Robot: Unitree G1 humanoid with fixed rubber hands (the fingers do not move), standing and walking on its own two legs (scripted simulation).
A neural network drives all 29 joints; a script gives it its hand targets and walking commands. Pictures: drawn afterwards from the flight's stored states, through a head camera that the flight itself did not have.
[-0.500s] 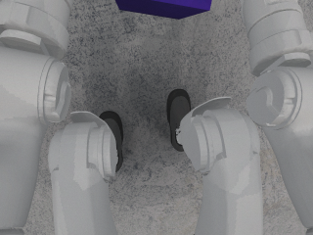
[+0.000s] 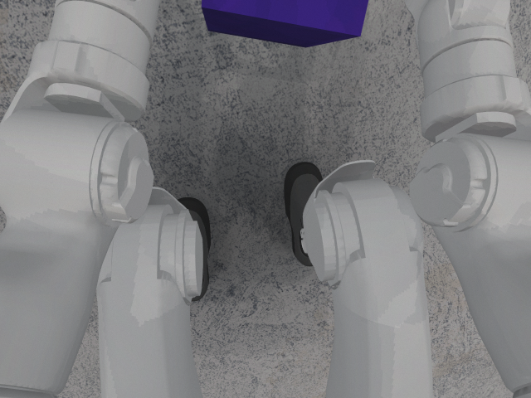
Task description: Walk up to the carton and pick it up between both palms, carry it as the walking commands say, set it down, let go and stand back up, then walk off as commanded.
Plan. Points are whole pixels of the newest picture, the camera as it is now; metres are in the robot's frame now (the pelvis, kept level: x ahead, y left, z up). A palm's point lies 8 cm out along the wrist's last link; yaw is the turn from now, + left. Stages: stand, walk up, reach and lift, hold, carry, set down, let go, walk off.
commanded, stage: reach and lift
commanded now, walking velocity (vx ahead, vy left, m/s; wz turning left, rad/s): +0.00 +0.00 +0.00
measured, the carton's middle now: out of the picture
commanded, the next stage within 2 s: none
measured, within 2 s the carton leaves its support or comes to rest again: leaves its support in 0.60 s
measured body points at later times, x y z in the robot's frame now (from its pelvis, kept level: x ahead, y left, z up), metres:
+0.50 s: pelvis +0.01 +0.00 +0.01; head +0.39 -0.01 +0.23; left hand +0.58 +0.03 -0.19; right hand +0.54 -0.22 -0.18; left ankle +0.08 +0.10 -0.33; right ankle +0.12 -0.14 -0.33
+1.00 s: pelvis -0.01 -0.01 +0.04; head +0.36 -0.03 +0.28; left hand +0.59 +0.04 -0.12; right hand +0.53 -0.20 -0.12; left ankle +0.08 +0.10 -0.33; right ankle +0.12 -0.14 -0.33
